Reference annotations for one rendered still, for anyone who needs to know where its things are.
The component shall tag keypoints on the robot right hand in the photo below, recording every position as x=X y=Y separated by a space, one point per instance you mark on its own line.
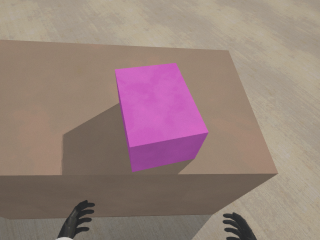
x=243 y=231

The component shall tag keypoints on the pedestal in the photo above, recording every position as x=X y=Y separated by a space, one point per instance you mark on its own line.
x=62 y=137

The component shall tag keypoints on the carton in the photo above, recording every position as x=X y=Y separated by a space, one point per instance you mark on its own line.
x=162 y=123

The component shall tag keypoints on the robot left hand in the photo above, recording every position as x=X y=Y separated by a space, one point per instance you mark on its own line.
x=69 y=228

